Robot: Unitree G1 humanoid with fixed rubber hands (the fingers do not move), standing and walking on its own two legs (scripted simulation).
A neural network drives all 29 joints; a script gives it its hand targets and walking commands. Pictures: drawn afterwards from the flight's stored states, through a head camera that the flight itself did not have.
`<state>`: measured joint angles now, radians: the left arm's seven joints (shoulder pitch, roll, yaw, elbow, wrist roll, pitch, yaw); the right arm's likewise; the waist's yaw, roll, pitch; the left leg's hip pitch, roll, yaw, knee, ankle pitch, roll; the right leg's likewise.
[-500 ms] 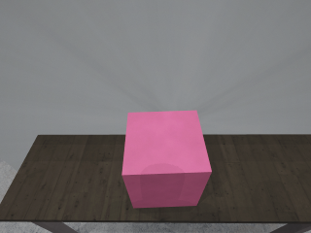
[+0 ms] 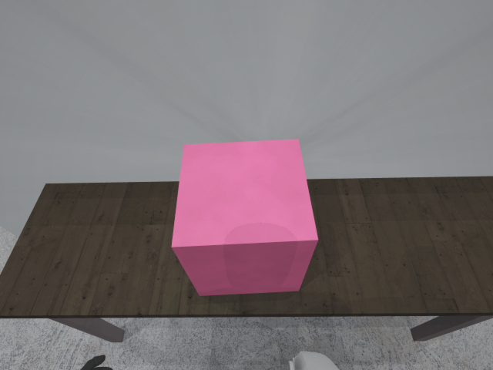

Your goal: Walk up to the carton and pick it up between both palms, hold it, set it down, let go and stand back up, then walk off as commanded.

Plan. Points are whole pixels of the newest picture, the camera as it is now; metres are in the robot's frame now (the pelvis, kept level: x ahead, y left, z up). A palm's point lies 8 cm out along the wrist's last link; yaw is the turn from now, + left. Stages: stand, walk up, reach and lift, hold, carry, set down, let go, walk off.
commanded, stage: walk up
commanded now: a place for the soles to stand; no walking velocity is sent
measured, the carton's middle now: (245, 223) +0.39 +0.04 -0.05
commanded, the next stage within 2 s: none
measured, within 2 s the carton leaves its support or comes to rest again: neither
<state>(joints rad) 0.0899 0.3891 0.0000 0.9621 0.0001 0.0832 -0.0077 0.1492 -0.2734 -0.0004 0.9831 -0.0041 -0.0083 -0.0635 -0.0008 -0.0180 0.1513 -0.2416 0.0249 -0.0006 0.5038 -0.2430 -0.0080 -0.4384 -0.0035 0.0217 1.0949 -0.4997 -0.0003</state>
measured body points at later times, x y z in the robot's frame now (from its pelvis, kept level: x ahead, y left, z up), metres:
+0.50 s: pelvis -0.07 -0.10 +0.00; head -0.02 -0.15 +0.44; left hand +0.03 +0.17 -0.11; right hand -0.03 -0.38 -0.17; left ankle -0.13 +0.07 -0.66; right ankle -0.03 -0.15 -0.73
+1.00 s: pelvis -0.09 +0.00 -0.01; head -0.03 +0.01 +0.44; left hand +0.02 +0.29 -0.14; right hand -0.06 -0.30 -0.14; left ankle -0.10 +0.10 -0.73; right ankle -0.06 -0.14 -0.71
